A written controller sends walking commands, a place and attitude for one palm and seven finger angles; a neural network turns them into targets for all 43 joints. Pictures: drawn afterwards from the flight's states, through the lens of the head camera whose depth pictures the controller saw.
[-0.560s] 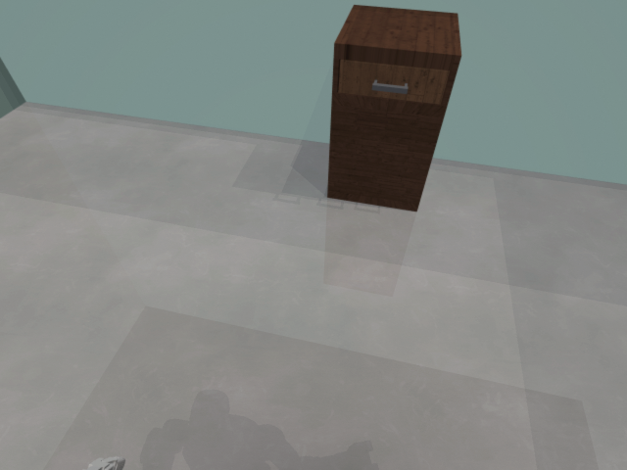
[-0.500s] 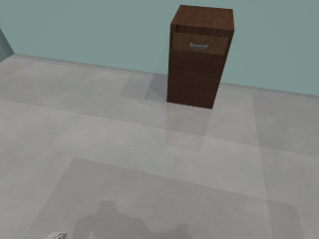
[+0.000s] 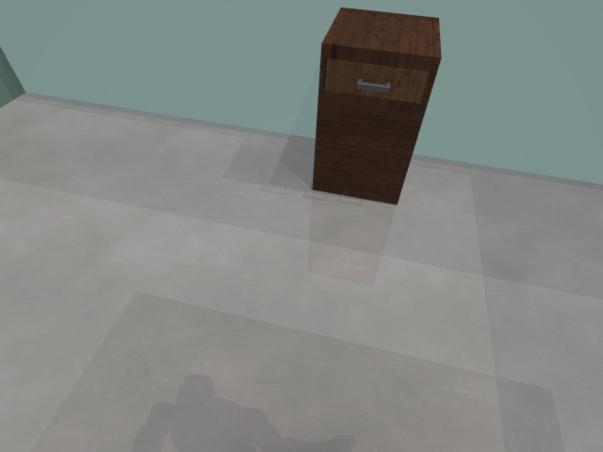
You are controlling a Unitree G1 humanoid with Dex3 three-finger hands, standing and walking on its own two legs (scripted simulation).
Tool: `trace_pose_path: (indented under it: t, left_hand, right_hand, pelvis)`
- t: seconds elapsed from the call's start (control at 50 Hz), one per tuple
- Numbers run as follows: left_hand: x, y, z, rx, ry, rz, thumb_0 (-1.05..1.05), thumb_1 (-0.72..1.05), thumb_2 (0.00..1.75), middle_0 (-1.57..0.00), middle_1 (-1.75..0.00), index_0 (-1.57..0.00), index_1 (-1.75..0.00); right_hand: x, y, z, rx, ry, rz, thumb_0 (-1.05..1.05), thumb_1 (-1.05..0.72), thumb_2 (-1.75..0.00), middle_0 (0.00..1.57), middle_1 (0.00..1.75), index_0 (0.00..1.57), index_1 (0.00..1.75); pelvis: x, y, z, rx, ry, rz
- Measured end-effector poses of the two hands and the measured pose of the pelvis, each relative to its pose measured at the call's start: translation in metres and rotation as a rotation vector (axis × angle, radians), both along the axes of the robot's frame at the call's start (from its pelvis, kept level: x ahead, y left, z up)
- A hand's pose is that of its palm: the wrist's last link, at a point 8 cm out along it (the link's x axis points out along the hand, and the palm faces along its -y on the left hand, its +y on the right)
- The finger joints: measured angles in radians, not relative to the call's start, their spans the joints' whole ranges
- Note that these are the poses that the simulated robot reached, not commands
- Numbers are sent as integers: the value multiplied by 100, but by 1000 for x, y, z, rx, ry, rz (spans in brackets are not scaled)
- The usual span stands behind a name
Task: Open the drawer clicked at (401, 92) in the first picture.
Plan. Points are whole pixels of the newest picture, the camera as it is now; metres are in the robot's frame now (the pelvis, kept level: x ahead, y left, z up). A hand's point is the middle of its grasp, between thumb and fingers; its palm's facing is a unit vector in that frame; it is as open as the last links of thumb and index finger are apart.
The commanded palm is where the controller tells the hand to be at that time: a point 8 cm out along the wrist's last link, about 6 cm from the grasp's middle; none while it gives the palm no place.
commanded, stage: stand and wait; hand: left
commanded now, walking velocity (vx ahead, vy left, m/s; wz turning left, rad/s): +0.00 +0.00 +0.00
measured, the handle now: (373, 85) +1.41 -0.20 -0.17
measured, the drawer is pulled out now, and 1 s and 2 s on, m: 0.00 0.00 0.00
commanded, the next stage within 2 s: look at it before walking up in 0.26 s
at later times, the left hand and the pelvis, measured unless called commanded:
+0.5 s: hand out of the picture +0.07 +0.25 -0.16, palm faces -0.02 -0.94 -0.33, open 7.4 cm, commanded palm none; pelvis -0.01 +0.00 +0.00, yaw +0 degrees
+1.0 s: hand out of the picture +0.08 +0.25 -0.15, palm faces -0.02 -0.94 -0.33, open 7.4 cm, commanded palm none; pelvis +0.00 +0.00 +0.00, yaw +0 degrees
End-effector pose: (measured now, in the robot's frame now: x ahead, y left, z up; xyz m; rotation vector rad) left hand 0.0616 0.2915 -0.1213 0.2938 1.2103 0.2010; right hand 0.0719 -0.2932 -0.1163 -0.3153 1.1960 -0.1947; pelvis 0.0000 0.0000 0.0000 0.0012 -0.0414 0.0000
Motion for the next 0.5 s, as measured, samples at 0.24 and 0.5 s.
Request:
trace_pose_path:
  t: [0.24, 0.5]
  left_hand:
    - [-7, 4, 2, 8, 11, -2, 0, 90, 90, -20, -30, -20, -30]
    - [-2, 3, 2, 1, 4, -11, 0, 90, 90, -20, -30, -20, -30]
  right_hand:
    - [-18, 2, -3, 8, 35, -11, 1, -90, -90, 20, 30, 20, 30]
    - [-11, 7, -3, 18, 19, -7, 1, -90, -90, 20, 30, 21, 30]
  pelvis:
    - [-6, 2, 1, 0, 2, 0]
    - [-5, 3, 2, 1, 8, -3]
